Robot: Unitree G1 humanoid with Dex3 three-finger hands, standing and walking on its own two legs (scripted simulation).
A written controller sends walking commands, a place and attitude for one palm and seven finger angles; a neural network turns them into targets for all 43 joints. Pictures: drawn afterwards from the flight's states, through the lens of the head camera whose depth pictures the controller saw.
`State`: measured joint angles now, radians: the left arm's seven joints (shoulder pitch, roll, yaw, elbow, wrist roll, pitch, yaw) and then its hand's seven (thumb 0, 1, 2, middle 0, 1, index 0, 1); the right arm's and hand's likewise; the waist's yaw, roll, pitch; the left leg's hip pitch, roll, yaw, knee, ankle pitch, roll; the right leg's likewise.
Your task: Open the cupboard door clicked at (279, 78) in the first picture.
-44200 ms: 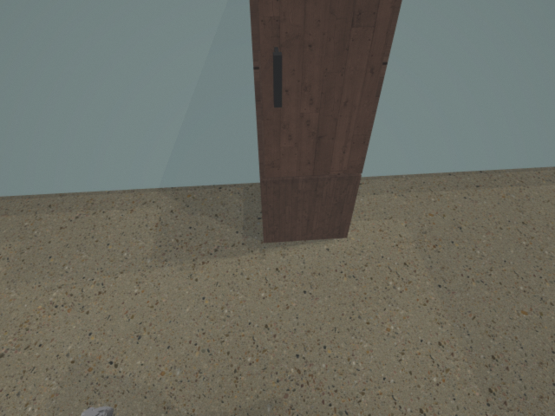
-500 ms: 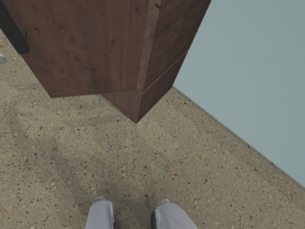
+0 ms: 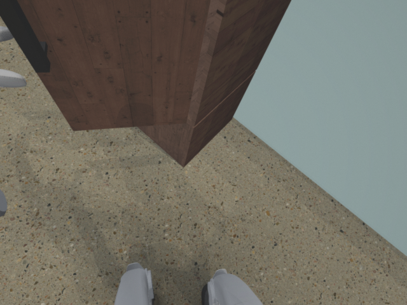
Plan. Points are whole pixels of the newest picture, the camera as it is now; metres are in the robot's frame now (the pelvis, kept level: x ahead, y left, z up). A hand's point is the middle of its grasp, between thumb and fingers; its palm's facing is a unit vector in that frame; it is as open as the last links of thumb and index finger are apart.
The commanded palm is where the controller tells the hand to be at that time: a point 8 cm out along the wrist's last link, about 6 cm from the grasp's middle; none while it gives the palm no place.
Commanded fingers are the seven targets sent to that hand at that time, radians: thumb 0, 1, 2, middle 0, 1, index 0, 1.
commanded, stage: slide the fingers in behind the handle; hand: left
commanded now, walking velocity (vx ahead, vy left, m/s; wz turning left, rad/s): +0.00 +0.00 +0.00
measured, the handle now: (25, 24) +0.58 +0.26 +0.12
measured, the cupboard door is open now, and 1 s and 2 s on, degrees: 51 51 51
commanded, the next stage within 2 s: close the thumb around the handle in 1.32 s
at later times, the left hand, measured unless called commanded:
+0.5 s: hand (21, 46) +0.52 +0.25 +0.12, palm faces +0.08 -1.00 +0.01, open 14.0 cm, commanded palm +0.51 +0.28 +0.11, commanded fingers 0.00 -0.50 0.30 -0.30 -1.20 -0.30 -1.20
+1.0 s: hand (39, 44) +0.53 +0.23 +0.12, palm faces +0.09 -1.00 +0.01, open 14.0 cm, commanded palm +0.51 +0.26 +0.11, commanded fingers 0.00 -0.50 0.30 -0.30 -1.20 -0.30 -1.20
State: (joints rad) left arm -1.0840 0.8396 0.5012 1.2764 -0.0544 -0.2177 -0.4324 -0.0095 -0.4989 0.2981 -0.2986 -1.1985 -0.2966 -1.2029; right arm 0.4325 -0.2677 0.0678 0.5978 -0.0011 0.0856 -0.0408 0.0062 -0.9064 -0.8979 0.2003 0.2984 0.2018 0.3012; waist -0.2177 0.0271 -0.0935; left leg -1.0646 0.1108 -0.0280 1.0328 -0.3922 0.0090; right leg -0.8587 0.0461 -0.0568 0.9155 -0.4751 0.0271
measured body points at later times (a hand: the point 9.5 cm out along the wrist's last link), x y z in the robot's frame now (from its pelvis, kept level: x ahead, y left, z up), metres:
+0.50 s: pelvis +0.00 -0.01 +0.00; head +0.13 +0.02 +0.43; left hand +0.51 +0.30 +0.13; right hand -0.02 -0.28 -0.10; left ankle +0.04 +0.11 -0.67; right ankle -0.03 -0.15 -0.67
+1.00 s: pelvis +0.00 -0.02 +0.00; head +0.13 +0.01 +0.43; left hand +0.52 +0.28 +0.12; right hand -0.03 -0.28 -0.10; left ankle +0.04 +0.11 -0.67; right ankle -0.03 -0.15 -0.67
